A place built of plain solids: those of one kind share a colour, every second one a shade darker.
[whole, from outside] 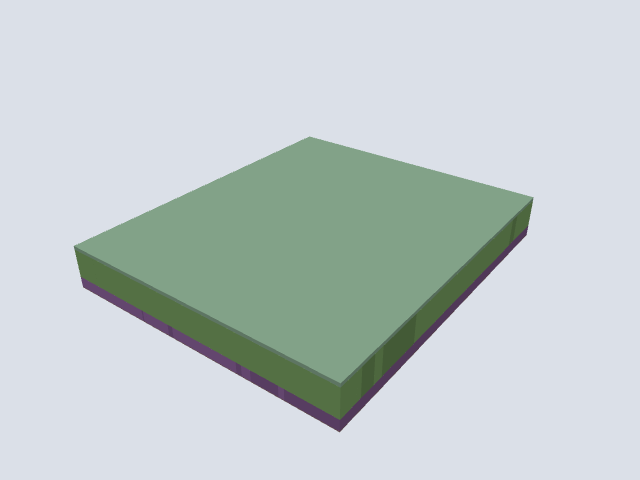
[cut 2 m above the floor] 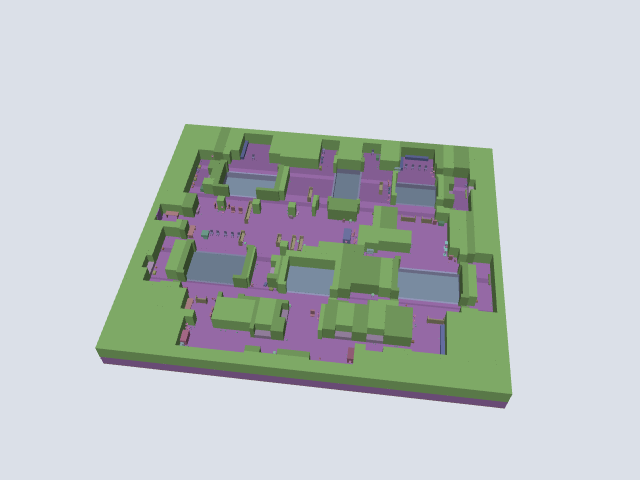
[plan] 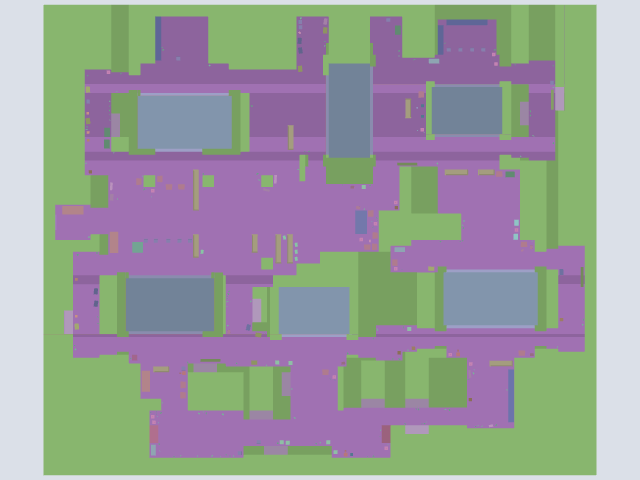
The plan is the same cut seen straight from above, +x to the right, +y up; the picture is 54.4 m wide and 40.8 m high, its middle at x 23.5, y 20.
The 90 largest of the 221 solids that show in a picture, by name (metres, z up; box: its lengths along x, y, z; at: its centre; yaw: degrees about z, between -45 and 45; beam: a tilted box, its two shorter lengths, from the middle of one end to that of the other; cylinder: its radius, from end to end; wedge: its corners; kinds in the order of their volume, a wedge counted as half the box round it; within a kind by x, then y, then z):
{
 "wall_rock_1": {"box": [1.0, 20.0, 4.0], "at": [0.5, 30.0, 2.0]},
 "wall_rock_2": {"box": [1.75, 8.0, 4.0], "at": [0.88, 16.0, 2.0]},
 "wall_rock_3": {"box": [2.5, 2.0, 4.0], "at": [1.25, 11.0, 2.0]},
 "wall_rock_4": {"box": [0.75, 6.0, 4.0], "at": [2.12, 17.0, 2.0]},
 "wall_rock_5": {"box": [2.5, 14.5, 4.0], "at": [2.25, 32.75, 2.0]},
 "wall_rock_6": {"box": [3.0, 2.5, 4.0], "at": [2.5, 24.25, 2.0]},
 "wall_rock_7": {"box": [7.25, 0.5, 4.0], "at": [3.62, 9.75, 2.0]},
 "wall_rock_8": {"box": [8.25, 3.0, 4.0], "at": [4.12, 8.0, 2.0]},
 "wall_rock_9": {"box": [9.0, 5.0, 4.0], "at": [4.5, 4.0, 2.0]},
 "wall_rock_10": {"box": [2.25, 5.5, 4.0], "at": [4.62, 37.25, 2.0]},
 "wall_rock_11": {"box": [1.5, 2.75, 4.0], "at": [4.75, 24.12, 2.0]},
 "wall_rock_12": {"box": [1.5, 5.0, 4.0], "at": [5.5, 14.5, 2.0]},
 "wall_rock_13": {"box": [1.5, 5.75, 4.0], "at": [6.5, 37.12, 2.0]},
 "wall_rock_14": {"box": [0.75, 5.0, 4.0], "at": [6.62, 14.75, 2.0]},
 "wall_rock_15": {"box": [0.75, 5.0, 4.0], "at": [7.62, 30.25, 2.0]},
 "wall_rock_16": {"box": [1.0, 6.0, 4.0], "at": [7.75, 37.0, 2.0]},
 "wall_rock_17": {"box": [1.25, 5.0, 4.0], "at": [8.88, 37.5, 2.0]},
 "wall_rock_18": {"box": [4.5, 1.0, 4.0], "at": [11.75, 39.5, 2.0]},
 "wall_rock_19": {"box": [4.75, 3.25, 4.0], "at": [14.63, 7.13, 2.0]},
 "wall_rock_20": {"box": [0.75, 5.0, 4.0], "at": [14.88, 14.75, 2.0]},
 "wall_rock_21": {"box": [1.75, 5.0, 4.0], "at": [14.88, 37.5, 2.0]},
 "wall_rock_22": {"box": [0.75, 5.0, 4.0], "at": [16.38, 30.25, 2.0]},
 "wall_rock_23": {"box": [0.75, 5.0, 4.0], "at": [17.12, 30.0, 2.0]},
 "wall_rock_24": {"box": [2.0, 3.75, 4.0], "at": [18.5, 7.38, 2.0]},
 "wall_rock_25": {"box": [5.75, 5.5, 4.0], "at": [18.62, 37.25, 2.0]},
 "wall_rock_26": {"box": [6.5, 1.0, 4.0], "at": [22.75, 16.5, 2.0]},
 "wall_rock_27": {"box": [47.0, 1.5, 4.0], "at": [23.5, 0.75, 2.0]},
 "wall_rock_28": {"box": [4.5, 1.0, 4.0], "at": [23.75, 17.5, 2.0]},
 "wall_rock_29": {"box": [4.0, 2.25, 4.0], "at": [26.0, 25.88, 2.0]},
 "wall_rock_30": {"box": [3.5, 5.0, 4.0], "at": [26.0, 37.5, 2.0]},
 "wall_rock_31": {"box": [1.5, 3.5, 4.0], "at": [26.25, 7.5, 2.0]},
 "wall_rock_32": {"box": [0.75, 7.0, 4.0], "at": [26.38, 15.5, 2.0]},
 "wall_rock_33": {"box": [1.5, 7.25, 4.0], "at": [27.5, 15.38, 2.0]},
 "wall_rock_34": {"box": [2.0, 3.25, 4.0], "at": [28.0, 8.13, 2.0]},
 "wall_rock_35": {"box": [1.75, 4.0, 4.0], "at": [29.88, 7.75, 2.0]},
 "wall_rock_36": {"box": [3.5, 4.5, 4.0], "at": [30.0, 15.0, 2.0]},
 "wall_rock_37": {"box": [1.75, 3.0, 4.0], "at": [30.38, 21.0, 2.0]},
 "wall_rock_38": {"box": [1.0, 3.75, 4.0], "at": [30.75, 24.37, 2.0]},
 "wall_rock_39": {"box": [2.0, 4.0, 4.0], "at": [31.75, 8.5, 2.0]},
 "wall_rock_40": {"box": [2.75, 4.5, 4.0], "at": [31.88, 37.75, 2.0]},
 "wall_rock_41": {"box": [2.25, 4.0, 4.0], "at": [32.37, 24.25, 2.0]},
 "wall_rock_42": {"box": [1.5, 4.75, 4.0], "at": [32.5, 14.88, 2.0]},
 "wall_rock_43": {"box": [4.25, 2.25, 4.0], "at": [33.37, 21.13, 2.0]},
 "wall_rock_44": {"box": [3.25, 4.25, 4.0], "at": [34.37, 7.88, 2.0]},
 "wall_rock_45": {"box": [5.0, 1.25, 4.0], "at": [36.0, 39.38, 2.0]},
 "wall_rock_46": {"box": [17.5, 2.0, 4.0], "at": [38.25, 2.5, 2.0]},
 "wall_rock_47": {"box": [1.0, 5.25, 4.0], "at": [39.25, 37.38, 2.0]},
 "wall_rock_48": {"box": [14.25, 0.5, 4.0], "at": [39.88, 3.75, 2.0]},
 "wall_rock_49": {"box": [1.5, 5.0, 4.0], "at": [40.5, 37.5, 2.0]},
 "wall_rock_50": {"box": [1.25, 6.75, 4.0], "at": [41.12, 23.38, 2.0]},
 "wall_rock_51": {"box": [1.0, 7.75, 4.0], "at": [42.25, 22.88, 2.0]},
 "wall_rock_52": {"box": [0.75, 5.0, 4.0], "at": [42.38, 15.25, 2.0]},
 "wall_rock_53": {"box": [2.25, 4.75, 4.0], "at": [42.38, 37.62, 2.0]},
 "wall_rock_54": {"box": [1.0, 5.0, 4.0], "at": [43.25, 15.0, 2.0]},
 "wall_rock_55": {"box": [1.0, 7.5, 4.0], "at": [43.25, 23.0, 2.0]},
 "wall_rock_56": {"box": [7.0, 6.0, 4.0], "at": [43.5, 7.0, 2.0]},
 "wall_rock_57": {"box": [0.75, 7.0, 4.0], "at": [43.88, 36.5, 2.0]},
 "wall_rock_58": {"box": [2.25, 11.5, 4.0], "at": [44.88, 25.25, 2.0]},
 "wall_rock_59": {"box": [1.75, 9.0, 4.0], "at": [45.12, 35.5, 2.0]},
 "wall_rock_60": {"box": [1.0, 29.5, 4.0], "at": [46.5, 25.25, 2.0]},
 "floor_strip_1": {"box": [6.75, 3.75, 1.5], "at": [3.38, 14.38, -0.75]},
 "floor_strip_2": {"box": [7.75, 1.25, 1.5], "at": [3.88, 28.12, -0.75]},
 "floor_strip_3": {"box": [7.75, 3.75, 1.5], "at": [3.88, 30.62, -0.75]},
 "floor_strip_4": {"box": [24.0, 0.75, 1.5], "at": [12.0, 27.12, -0.75]},
 "floor_strip_5": {"box": [24.0, 0.75, 1.5], "at": [12.0, 32.88, -0.75]},
 "floor_strip_6": {"box": [24.0, 2.0, 1.5], "at": [12.0, 34.25, -0.75]},
 "floor_strip_7": {"box": [33.75, 0.5, 1.5], "at": [16.88, 17.25, -0.75]},
 "floor_strip_8": {"box": [5.0, 3.75, 1.5], "at": [17.25, 14.38, -0.75]},
 "floor_strip_9": {"box": [7.75, 1.25, 1.5], "at": [20.12, 28.12, -0.75]},
 "floor_strip_10": {"box": [7.75, 3.75, 1.5], "at": [20.12, 30.62, -0.75]},
 "floor_strip_11": {"box": [47.0, 11.75, 1.5], "at": [23.5, 5.88, -0.75]},
 "floor_strip_12": {"box": [47.0, 9.25, 1.5], "at": [23.5, 22.12, -0.75]},
 "floor_strip_13": {"box": [47.0, 4.75, 1.5], "at": [23.5, 37.62, -0.75]},
 "floor_strip_14": {"box": [19.0, 0.75, 1.5], "at": [24.25, 16.63, -0.75]},
 "floor_strip_15": {"box": [7.5, 3.75, 1.5], "at": [30.0, 14.38, -0.75]},
 "floor_strip_16": {"box": [4.75, 3.75, 1.5], "at": [30.38, 30.62, -0.75]},
 "floor_strip_17": {"box": [20.75, 0.5, 1.5], "at": [36.62, 12.25, -0.75]},
 "floor_strip_18": {"box": [19.0, 0.75, 1.5], "at": [37.5, 27.12, -0.75]},
 "floor_strip_19": {"box": [19.0, 1.25, 1.5], "at": [37.5, 28.12, -0.75]},
 "floor_strip_20": {"box": [19.0, 2.0, 1.5], "at": [37.5, 34.25, -0.75]},
 "floor_strip_21": {"box": [7.75, 3.75, 1.5], "at": [43.12, 30.62, -0.75]},
 "floor_strip_22": {"box": [4.75, 3.75, 1.5], "at": [44.62, 14.38, -0.75]},
 "ceil_rock_1": {"box": [47.0, 40.0, 0.5], "at": [23.5, 20.0, 4.25]},
 "floor_base_1": {"box": [47.0, 40.0, 0.1], "at": [23.5, 20.0, -1.55]},
 "floor_old_1": {"box": [7.5, 4.5, 1.5], "at": [10.75, 14.5, -0.75]},
 "floor_old_2": {"box": [8.0, 4.5, 0.44], "at": [12.0, 30.0, -1.28]},
 "floor_old_3": {"box": [6.0, 4.0, 1.5], "at": [23.0, 14.0, -0.75]},
 "floor_old_4": {"box": [3.5, 8.0, 0.61], "at": [26.0, 31.0, -1.2]},
 "floor_old_5": {"box": [6.0, 4.0, 0.72], "at": [36.0, 31.0, -1.14]},
 "floor_old_6": {"box": [8.0, 4.5, 0.85], "at": [38.0, 15.0, -1.08]}
}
